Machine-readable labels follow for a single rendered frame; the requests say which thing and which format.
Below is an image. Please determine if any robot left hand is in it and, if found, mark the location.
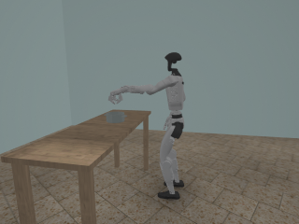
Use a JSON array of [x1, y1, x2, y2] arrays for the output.
[[108, 88, 123, 104]]

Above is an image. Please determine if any left robot forearm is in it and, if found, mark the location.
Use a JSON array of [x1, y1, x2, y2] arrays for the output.
[[121, 84, 153, 94]]

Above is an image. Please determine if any table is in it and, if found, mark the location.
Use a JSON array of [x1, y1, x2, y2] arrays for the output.
[[1, 109, 151, 224]]

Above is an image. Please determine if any robot left upper arm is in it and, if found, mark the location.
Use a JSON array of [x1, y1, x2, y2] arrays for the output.
[[146, 75, 178, 95]]

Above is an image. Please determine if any robot foot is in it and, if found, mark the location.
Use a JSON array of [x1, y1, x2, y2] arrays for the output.
[[164, 179, 184, 188], [157, 190, 180, 200]]

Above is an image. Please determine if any right robot foot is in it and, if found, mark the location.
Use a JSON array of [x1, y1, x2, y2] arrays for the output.
[[164, 179, 184, 188]]

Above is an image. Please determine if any pot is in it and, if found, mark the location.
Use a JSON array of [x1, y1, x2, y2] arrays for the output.
[[104, 111, 127, 123]]

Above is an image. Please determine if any left robot foot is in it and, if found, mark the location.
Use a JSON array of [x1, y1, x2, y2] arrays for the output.
[[157, 190, 180, 200]]

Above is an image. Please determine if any robot right hand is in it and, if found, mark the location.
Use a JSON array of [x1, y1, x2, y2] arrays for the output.
[[163, 116, 171, 129]]

